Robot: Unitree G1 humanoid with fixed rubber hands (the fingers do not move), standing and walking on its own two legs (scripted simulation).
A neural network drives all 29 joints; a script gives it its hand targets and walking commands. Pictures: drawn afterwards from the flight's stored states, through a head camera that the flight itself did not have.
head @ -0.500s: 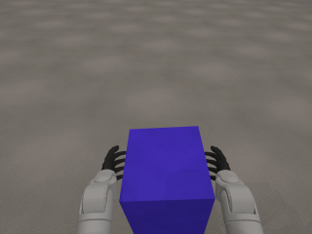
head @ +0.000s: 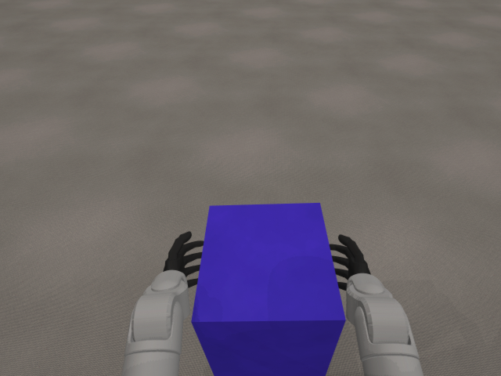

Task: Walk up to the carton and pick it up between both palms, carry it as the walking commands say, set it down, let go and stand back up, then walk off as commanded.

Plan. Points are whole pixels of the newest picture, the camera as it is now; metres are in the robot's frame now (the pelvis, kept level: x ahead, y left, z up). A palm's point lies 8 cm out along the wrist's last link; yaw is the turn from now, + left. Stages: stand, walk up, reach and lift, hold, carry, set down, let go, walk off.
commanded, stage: carry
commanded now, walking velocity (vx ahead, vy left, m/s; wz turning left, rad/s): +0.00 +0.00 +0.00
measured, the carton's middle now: (267, 293) +0.29 +0.00 -0.05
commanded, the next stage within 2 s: hold in 0.28 s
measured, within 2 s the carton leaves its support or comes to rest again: neither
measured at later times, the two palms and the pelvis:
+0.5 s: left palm (176, 270) +0.28 +0.15 +0.04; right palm (361, 271) +0.28 -0.14 +0.05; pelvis +0.00 +0.00 +0.00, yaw +0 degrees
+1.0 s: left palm (179, 278) +0.27 +0.14 +0.03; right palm (364, 278) +0.27 -0.15 +0.05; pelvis +0.01 +0.00 +0.00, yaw +0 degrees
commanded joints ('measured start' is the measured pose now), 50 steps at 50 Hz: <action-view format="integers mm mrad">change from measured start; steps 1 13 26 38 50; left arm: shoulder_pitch -613 -624 -525 -496 -497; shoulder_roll -915 -915 -803 -788 -711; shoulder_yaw -724 -728 -554 -605 -570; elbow -183 -180 -121 -198 -218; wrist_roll -226 -227 -140 -189 -181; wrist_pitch -63 -62 -45 -64 -54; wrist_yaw -225 -226 -169 -146 -124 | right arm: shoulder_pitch -640 -671 -578 -564 -545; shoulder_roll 843 838 634 605 533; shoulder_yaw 558 563 381 395 374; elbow -278 -289 -290 -372 -364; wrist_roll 257 264 183 209 212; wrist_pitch -61 -61 -20 -37 -22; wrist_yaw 268 269 247 221 203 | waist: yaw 1 3 -23 -33 -27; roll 127 138 117 126 146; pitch -384 -387 -285 -359 -304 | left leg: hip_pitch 68 74 -24 111 85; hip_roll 192 194 94 99 97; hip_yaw -223 -227 -307 -297 -300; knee -285 -288 -309 -282 -284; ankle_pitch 298 289 50 300 211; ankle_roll -60 -69 -93 -114 -109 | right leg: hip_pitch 190 183 446 448 422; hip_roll -119 -118 42 38 35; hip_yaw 60 62 116 124 120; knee -86 -88 -55 -94 -91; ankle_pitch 128 118 147 217 163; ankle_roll -17 -21 23 23 20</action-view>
